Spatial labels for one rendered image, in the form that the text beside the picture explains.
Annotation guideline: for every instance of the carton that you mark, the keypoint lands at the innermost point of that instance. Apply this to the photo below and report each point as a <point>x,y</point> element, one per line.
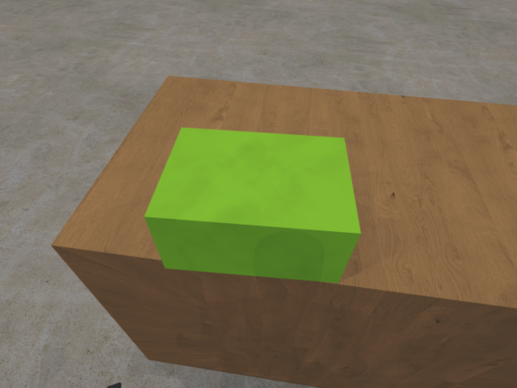
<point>256,204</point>

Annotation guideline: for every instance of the pedestal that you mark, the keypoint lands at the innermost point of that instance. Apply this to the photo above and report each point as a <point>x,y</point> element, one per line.
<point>428,298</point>

